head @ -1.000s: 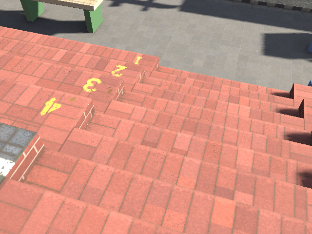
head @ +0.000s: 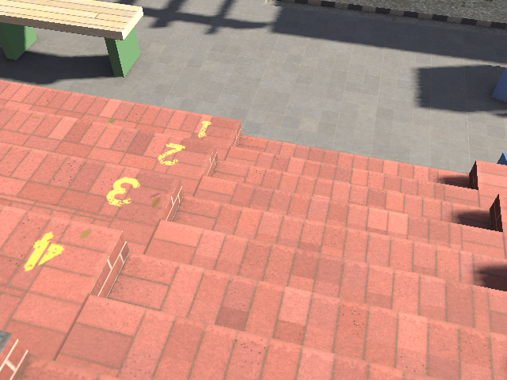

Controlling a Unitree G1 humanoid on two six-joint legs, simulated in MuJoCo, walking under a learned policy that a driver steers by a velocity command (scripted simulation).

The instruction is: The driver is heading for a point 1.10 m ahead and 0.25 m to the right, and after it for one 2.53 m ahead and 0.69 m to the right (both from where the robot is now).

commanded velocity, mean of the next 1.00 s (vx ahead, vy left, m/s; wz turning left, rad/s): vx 0.49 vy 0.00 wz -0.04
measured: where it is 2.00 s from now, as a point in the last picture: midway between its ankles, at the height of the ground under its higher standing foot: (277, 331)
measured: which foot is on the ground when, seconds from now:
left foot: down 0.00-0.24, up 0.26-0.86, down 0.88-1.00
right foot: up 0.00-0.24, down 0.26-0.90, up 0.92-1.00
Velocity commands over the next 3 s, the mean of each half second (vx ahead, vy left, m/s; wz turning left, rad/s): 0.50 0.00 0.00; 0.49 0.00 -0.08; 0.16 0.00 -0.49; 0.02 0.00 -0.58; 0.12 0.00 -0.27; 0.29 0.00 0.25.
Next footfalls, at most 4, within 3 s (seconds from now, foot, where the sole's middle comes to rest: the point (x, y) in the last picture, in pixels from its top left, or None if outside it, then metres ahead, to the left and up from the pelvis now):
0.26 right None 0.29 -0.15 -0.92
0.88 left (197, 367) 0.65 0.18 -1.06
1.56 right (311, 337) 0.79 -0.22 -1.21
1.98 left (254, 307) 0.92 -0.02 -1.21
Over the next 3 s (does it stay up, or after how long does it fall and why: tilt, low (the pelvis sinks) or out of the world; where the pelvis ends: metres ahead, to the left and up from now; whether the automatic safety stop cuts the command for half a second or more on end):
stays up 0.95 -0.27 -0.50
